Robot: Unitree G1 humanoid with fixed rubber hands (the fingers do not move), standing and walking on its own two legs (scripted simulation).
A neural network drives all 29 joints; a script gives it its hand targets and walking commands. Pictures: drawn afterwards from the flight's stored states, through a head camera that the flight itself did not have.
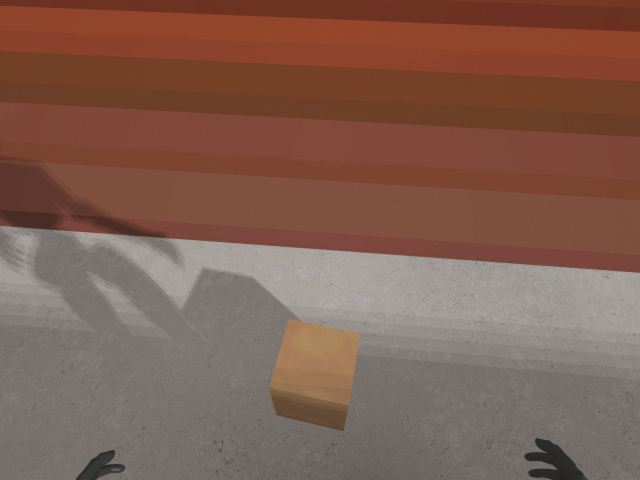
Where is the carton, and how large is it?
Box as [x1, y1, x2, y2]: [269, 319, 360, 430]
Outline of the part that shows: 289,319 269,384 269,389 276,414 343,430 360,333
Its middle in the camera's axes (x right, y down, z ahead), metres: -0.01 +0.41 +1.13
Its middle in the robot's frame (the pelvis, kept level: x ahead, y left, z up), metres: +0.47 +0.01 -0.66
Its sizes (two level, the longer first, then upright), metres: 0.210 0.200 0.250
